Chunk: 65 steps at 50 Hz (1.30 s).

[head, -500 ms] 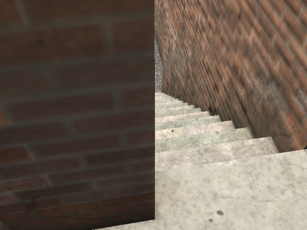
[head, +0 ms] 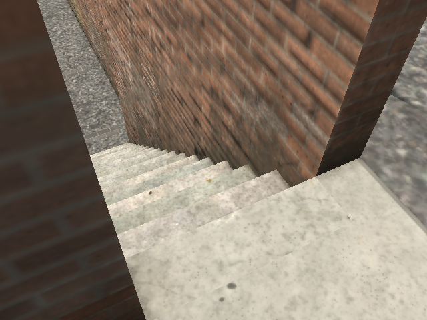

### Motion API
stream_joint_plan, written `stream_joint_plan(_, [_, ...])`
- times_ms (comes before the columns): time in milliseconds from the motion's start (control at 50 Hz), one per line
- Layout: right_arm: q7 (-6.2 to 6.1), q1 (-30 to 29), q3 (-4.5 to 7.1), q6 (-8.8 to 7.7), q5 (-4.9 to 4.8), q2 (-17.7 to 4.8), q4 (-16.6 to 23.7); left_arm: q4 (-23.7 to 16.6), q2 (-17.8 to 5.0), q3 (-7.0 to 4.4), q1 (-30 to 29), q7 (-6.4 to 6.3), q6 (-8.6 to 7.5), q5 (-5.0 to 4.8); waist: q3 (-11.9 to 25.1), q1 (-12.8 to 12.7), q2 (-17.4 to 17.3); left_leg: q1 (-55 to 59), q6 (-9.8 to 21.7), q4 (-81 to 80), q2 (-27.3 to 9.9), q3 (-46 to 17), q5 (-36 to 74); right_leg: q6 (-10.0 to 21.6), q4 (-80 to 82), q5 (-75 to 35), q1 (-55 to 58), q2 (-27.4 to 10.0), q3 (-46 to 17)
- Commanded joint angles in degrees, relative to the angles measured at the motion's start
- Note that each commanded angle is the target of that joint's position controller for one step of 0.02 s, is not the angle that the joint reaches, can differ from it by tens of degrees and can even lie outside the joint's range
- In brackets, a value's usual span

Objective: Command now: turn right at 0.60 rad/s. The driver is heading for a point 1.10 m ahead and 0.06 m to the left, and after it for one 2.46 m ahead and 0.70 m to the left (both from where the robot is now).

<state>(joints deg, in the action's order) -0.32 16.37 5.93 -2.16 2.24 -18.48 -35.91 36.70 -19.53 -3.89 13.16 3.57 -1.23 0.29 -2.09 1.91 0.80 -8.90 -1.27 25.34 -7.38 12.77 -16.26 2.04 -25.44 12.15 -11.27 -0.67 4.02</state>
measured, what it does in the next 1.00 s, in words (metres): walks ahead: left foot, then right foot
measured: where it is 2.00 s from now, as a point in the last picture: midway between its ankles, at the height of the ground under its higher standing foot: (246, 245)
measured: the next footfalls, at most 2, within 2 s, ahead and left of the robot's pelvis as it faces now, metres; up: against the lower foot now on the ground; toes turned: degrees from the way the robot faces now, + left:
left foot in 0.46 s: +0.21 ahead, +0.09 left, +0.00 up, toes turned -7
right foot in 0.92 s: +0.40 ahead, -0.15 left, +0.00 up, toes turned -9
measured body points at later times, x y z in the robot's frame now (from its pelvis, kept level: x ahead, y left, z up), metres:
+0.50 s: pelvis +0.10 +0.00 -0.02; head +0.12 +0.02 +0.43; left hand +0.25 +0.25 -0.13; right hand +0.21 -0.29 -0.10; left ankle +0.17 +0.09 -0.74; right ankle -0.02 -0.11 -0.73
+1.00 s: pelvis +0.33 -0.07 -0.01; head +0.34 -0.08 +0.44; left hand +0.49 +0.15 -0.12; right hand +0.29 -0.34 -0.15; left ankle +0.21 +0.08 -0.67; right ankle +0.36 -0.15 -0.74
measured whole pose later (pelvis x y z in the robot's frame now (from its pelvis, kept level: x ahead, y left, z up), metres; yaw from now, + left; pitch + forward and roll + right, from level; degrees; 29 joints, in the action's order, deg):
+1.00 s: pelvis +0.33 -0.07 -0.01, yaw -8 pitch +1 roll +0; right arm -0.1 23.6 3.1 -2.2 1.1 -14.3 -49.9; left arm 42.3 -12.1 -2.6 13.1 0.3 -3.7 2.0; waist 0.4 1.1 -0.3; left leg -15.7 4.4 59.8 -0.4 -0.7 -26.1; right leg 5.3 -34.0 14.4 -21.4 3.2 2.4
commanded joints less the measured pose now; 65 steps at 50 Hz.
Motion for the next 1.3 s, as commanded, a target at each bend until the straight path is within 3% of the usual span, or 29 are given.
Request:
stream_joint_plan(20, [-0.15, -3.19, 0.66, 1.19, -1.77, -4.79, 5.76, -5.43, -17.92, -5.77, 0.33, -1.60, 3.38, -3.67, 11.12, -2.60, 7.14, -22.06, -4.20, 24.91, 4.73, 1.40, -4.32, 12.17, -1.35, -53.39, 22.41, -15.37, -25.44])
stream_joint_plan(40, [-0.15, -3.10, 0.66, 1.76, -1.87, -4.56, 5.37, -5.28, -15.93, -5.42, 0.95, -1.72, 4.41, -3.03, 13.33, -3.69, 8.96, -27.25, -4.79, 34.54, 4.42, -6.98, -21.87, 17.82, -1.10, -50.32, 20.66, -18.36, -25.66])
stream_joint_plan(80, [0.21, -3.99, 0.99, 2.74, -3.90, -5.93, 3.76, -5.08, -9.51, -3.66, 0.34, -1.35, 3.41, -2.63, 9.06, -3.83, 4.19, -30.69, -2.31, 37.27, 2.29, -12.54, -17.06, 14.58, 4.30, -17.90, 14.15, -15.26, -23.09])
stream_joint_plan(140, [-0.10, -3.49, 0.94, 2.54, -2.32, -6.37, 1.96, -5.39, -6.81, -2.57, -3.57, -1.49, 1.94, -2.38, 3.74, -2.20, 7.28, -30.12, -0.94, 32.80, 1.87, -13.03, -5.32, 12.41, 10.63, 7.41, 3.91, -11.86, -22.49])
stream_joint_plan(240, [0.35, -6.86, -0.55, 0.23, -1.72, -4.89, 0.82, -3.71, -7.15, -2.34, -2.77, -1.68, -0.21, -0.58, 1.84, -3.74, 6.17, -28.42, -0.11, 20.19, 1.81, -13.15, 3.65, 12.54, 11.74, 5.91, 2.43, -10.84, -20.28])
stream_joint_plan(360, [0.98, -8.85, -1.24, -2.37, -2.60, -4.40, 0.14, -2.62, -7.79, -2.33, -0.26, -1.35, -1.08, -1.42, -0.15, -4.80, 4.91, -26.19, 2.33, 13.12, 3.44, -12.41, 4.70, 12.60, 10.45, 8.37, 1.76, -11.49, -22.22])
stream_joint_plan(440, [1.13, -2.50, -0.58, -3.26, -2.31, -4.23, -1.73, -1.58, -5.17, -1.61, -0.17, -1.39, -0.67, -2.13, 4.25, -1.06, 2.45, -9.29, 3.92, 8.50, 6.93, -8.60, 10.12, 9.00, 0.87, -1.53, -2.73, -7.00, -17.37])
stream_joint_plan(460, [2.25, 2.63, -1.87, -6.10, 2.23, -2.34, -1.40, -3.88, 1.01, 1.56, -1.43, 0.43, -2.72, 4.05, 2.98, 3.92, -5.49, 5.90, 6.62, 7.07, 4.45, -14.38, 2.58, 9.49, -2.66, 8.64, -18.99, -5.86, -19.55])
stream_joint_plan(480, [0.92, 14.61, -0.40, -7.08, 2.65, -5.31, -3.67, -5.44, 7.41, 2.80, 1.03, 1.16, -3.76, 4.09, 13.18, 8.02, -18.58, 27.49, 18.62, -1.90, -6.56, -36.70, -10.07, 3.55, -22.22, 16.01, -34.14, 7.57, -10.97])
stream_joint_plan(500, [0.47, 26.07, -0.60, -6.78, 3.61, -5.96, -7.33, -5.69, 3.76, 1.83, -3.07, 1.53, -4.35, 4.07, 10.27, 12.45, -14.46, 29.39, 20.56, -12.59, -12.49, -59.00, -31.61, 3.05, -36.08, 21.10, -47.96, 8.50, -15.90])
stream_joint_plan(540, [0.82, 14.43, -2.41, -6.52, 0.60, -1.95, -5.56, -1.36, 2.46, 1.76, -1.20, -2.31, -5.85, 1.85, 2.88, 5.68, -7.88, 14.15, 16.67, -13.61, -12.15, -49.44, -29.22, 2.99, -49.11, 10.07, -49.19, 2.78, -16.17])
stream_joint_plan(580, [0.67, 7.26, -4.83, -6.34, 0.03, 2.95, -4.85, 0.56, 1.82, 1.89, 1.78, -3.24, -4.95, 4.67, 3.81, 1.07, -6.72, 3.87, 15.53, -15.07, -7.88, -37.24, -17.89, 1.44, -47.37, 2.87, -40.03, -2.13, -12.24])
stream_joint_plan(600, [0.73, 3.51, -5.06, -6.24, 0.44, 3.24, -2.90, 1.15, 1.85, 2.23, 1.94, -2.27, -4.18, 4.42, 3.55, -0.41, -4.56, -1.28, 14.90, -15.47, -5.72, -33.62, -12.39, 1.20, -45.19, 0.46, -35.40, -2.66, -11.70])
stream_joint_plan(660, [2.12, 4.97, -3.95, -6.46, 1.96, 0.15, -3.22, 2.68, 1.88, 2.63, 0.59, -0.09, -3.52, 3.12, 2.44, 1.00, -3.42, -4.47, 15.66, -15.64, -4.11, -24.69, 2.84, -0.71, -42.07, -6.15, -34.28, -3.42, -8.82])
stream_joint_plan(680, [-0.09, 9.35, -1.68, -4.07, -1.05, -4.97, -8.10, -2.05, 2.97, 1.36, -5.02, -0.43, -1.15, 2.74, 3.08, -2.75, -0.96, -4.55, 14.31, -13.08, -6.45, -25.00, 20.15, -1.00, -39.67, -0.92, -30.07, -2.39, -3.70])
stream_joint_plan(740, [-2.08, 11.22, -3.09, -2.17, -1.75, -0.02, -9.56, -2.18, 7.60, 2.83, -6.75, -0.62, 0.92, 1.92, 0.56, -1.93, -5.27, -6.12, 9.80, -11.74, -3.08, -16.87, 23.74, -1.47, -29.55, -7.97, -25.15, -1.40, -2.22])
stream_joint_plan(800, [-1.41, 10.70, -1.42, -1.24, -2.55, -2.72, -10.46, -2.69, 6.23, 2.02, -8.31, -2.32, 0.11, 0.66, -1.37, -0.45, -7.50, -5.57, 8.88, -12.96, -2.35, -15.62, 19.89, -1.31, -16.89, -10.28, -17.69, -0.34, -0.96])
stream_joint_plan(880, [-2.34, 8.83, -1.15, 0.33, -2.71, -2.56, -11.75, -0.90, 3.52, 0.21, -1.17, -3.21, -1.10, 1.51, 1.08, -2.72, -7.22, 3.72, 8.95, -4.02, -5.08, -16.92, 34.33, 1.54, -5.01, -2.54, -7.43, 3.01, -0.83])
stream_joint_plan(900, [-2.48, 9.76, -1.16, 0.72, -2.53, -2.44, -12.44, 1.93, 3.02, -0.32, 6.41, -3.66, -2.08, 1.83, 5.64, -5.18, -3.65, 3.48, 7.75, 7.08, -1.96, -14.15, 35.92, 2.40, -1.24, -2.68, 1.93, 4.44, -0.44])
stream_joint_plan(920, [2.85, 21.63, -4.45, -3.36, 7.11, 4.80, -16.45, 4.83, -0.59, -1.53, 13.34, -3.19, -3.17, 1.11, 18.77, -6.24, 6.89, 0.65, 5.47, 21.11, 0.24, -14.31, 17.54, 14.20, -5.41, -14.60, 18.83, -7.05, -14.96])
stream_joint_plan(940, [0.49, 16.87, -2.24, -1.32, -2.35, 2.96, -11.08, 4.95, -6.95, -2.53, 17.72, -3.38, -3.56, 4.42, 13.87, -5.88, 10.56, -25.17, 5.39, 41.62, 9.63, -9.34, -16.87, 15.13, 1.00, -5.85, 26.53, -19.82, -37.66])
stream_joint_plan(960, [0.09, 15.28, -1.92, -0.96, -1.93, -0.25, -10.29, 5.38, -5.23, -2.46, 16.80, -3.79, -3.07, 1.61, 11.64, -6.35, 10.44, -30.97, 6.97, 46.05, 8.76, -15.00, -17.16, 16.88, 9.68, 6.42, 20.92, -22.62, -49.79])
stream_joint_plan(1000, [0.88, 3.72, -2.34, -0.67, -1.61, 0.29, -8.26, 6.11, -0.69, -1.32, 8.65, -3.72, -2.93, 1.06, -0.01, -4.92, 0.25, -30.55, 7.80, 44.07, 3.72, -16.32, -4.20, 12.72, 14.02, 9.55, 7.11, -16.53, -33.74])
stream_joint_plan(1040, [1.91, 3.80, -1.89, 0.36, -1.17, -0.75, -8.52, 8.40, 2.54, -0.45, 7.99, -3.80, -3.30, 0.77, -1.80, -2.38, 8.66, -26.32, 5.81, 38.88, 2.11, -14.36, -0.64, 8.95, 17.47, 4.09, 2.40, -9.02, -21.08])
stream_joint_plan(1120, [1.33, 0.77, -2.56, 2.04, -0.67, 0.95, -8.82, 11.96, -1.12, -1.68, 13.13, -3.50, -5.17, 0.72, -2.40, -1.82, -1.24, -30.14, 3.91, 34.09, 0.94, -14.06, 3.57, 11.08, 18.94, -9.47, 6.90, -10.95, -19.05])
stream_joint_plan(1200, [2.15, -8.24, -2.83, 2.20, -0.84, 1.37, -7.31, 15.16, -0.19, -1.08, 16.85, -3.49, -5.07, -0.67, -3.49, -3.28, 2.73, -33.57, 3.38, 24.32, 1.28, -12.83, 12.10, 9.24, 19.27, -15.13, 9.86, -9.43, -13.47])
stream_joint_plan(1220, [4.03, -8.03, -5.52, 0.85, 2.59, 7.03, -6.03, 16.79, 7.98, 2.18, 17.60, -0.37, -6.42, 5.87, 1.18, -1.29, 4.59, -35.01, 2.10, 19.98, 1.47, -18.61, 14.14, 14.74, 17.18, -24.08, 13.30, -12.67, -15.09])
stream_joint_plan(1280, [5.07, -13.30, -4.89, 0.62, 0.66, 3.13, -5.47, 17.75, -1.99, 0.07, 17.62, 1.47, -5.63, 5.69, 1.10, -2.63, -0.57, -34.12, 1.27, 14.58, 5.28, -14.37, 19.67, 14.27, 15.31, -32.17, 14.83, -10.47, -6.44])
stream_joint_plan(1300, [5.21, -15.25, -5.00, 0.82, 0.50, 3.14, -4.70, 19.30, -0.02, 1.36, 19.38, 1.53, -4.96, 6.86, 1.92, -2.56, 1.59, -30.95, 1.62, 17.05, 5.76, -13.67, 20.62, 13.41, 15.19, -31.88, 11.94, -10.20, -5.33])
Velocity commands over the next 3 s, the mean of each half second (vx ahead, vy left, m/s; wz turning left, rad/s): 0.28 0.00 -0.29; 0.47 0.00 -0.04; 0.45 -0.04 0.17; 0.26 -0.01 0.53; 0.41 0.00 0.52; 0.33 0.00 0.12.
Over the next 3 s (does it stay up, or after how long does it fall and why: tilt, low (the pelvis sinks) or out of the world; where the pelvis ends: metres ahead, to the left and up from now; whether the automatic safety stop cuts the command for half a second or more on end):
stays up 0.95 0.03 -0.30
